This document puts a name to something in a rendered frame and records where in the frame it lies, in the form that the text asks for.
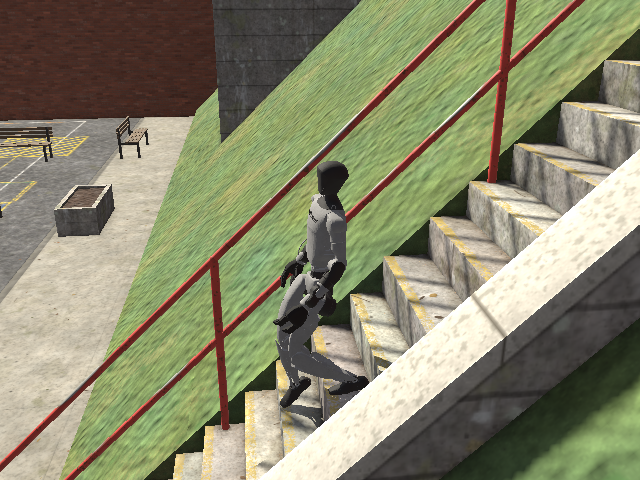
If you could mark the robot left forearm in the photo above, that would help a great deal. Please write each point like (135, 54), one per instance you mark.
(318, 291)

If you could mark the robot left hand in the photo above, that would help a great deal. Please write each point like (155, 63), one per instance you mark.
(297, 315)

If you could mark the robot right hand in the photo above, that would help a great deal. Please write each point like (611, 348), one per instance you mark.
(292, 267)

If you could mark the robot left upper arm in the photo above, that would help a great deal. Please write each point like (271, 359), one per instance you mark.
(337, 227)

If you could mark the left robot thigh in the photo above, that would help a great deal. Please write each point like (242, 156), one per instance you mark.
(325, 307)

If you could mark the right robot shin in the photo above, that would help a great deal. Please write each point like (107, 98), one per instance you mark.
(290, 371)

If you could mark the robot right forearm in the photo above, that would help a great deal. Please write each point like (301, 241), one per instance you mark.
(302, 257)

